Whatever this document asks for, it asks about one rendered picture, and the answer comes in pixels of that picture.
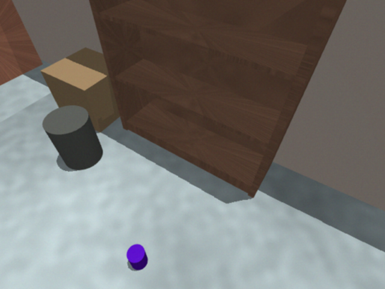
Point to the bookshelf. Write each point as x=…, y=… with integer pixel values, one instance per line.
x=215, y=82

